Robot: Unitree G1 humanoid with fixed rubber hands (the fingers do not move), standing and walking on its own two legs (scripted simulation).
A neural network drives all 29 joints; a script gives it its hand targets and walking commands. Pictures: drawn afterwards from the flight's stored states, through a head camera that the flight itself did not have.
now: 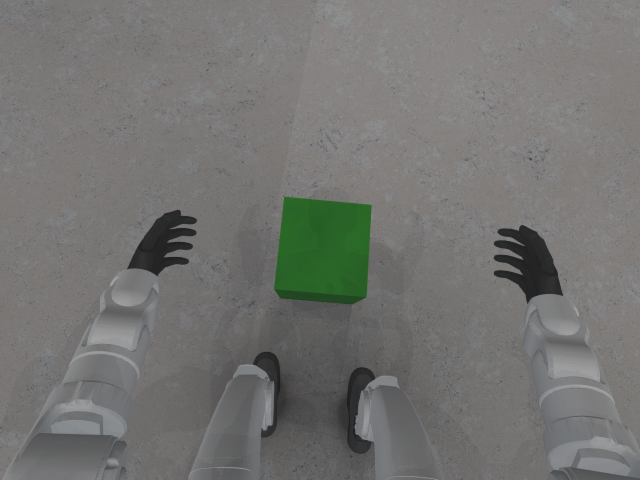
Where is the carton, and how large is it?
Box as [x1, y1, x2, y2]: [274, 197, 371, 303]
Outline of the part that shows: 284,197 274,289 279,296 283,298 341,303 353,303 365,297 371,205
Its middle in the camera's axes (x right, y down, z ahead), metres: +0.00 +0.05 +0.98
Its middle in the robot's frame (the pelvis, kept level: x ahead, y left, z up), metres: +0.46 +0.00 -0.58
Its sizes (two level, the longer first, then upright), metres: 0.210 0.200 0.250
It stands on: the floor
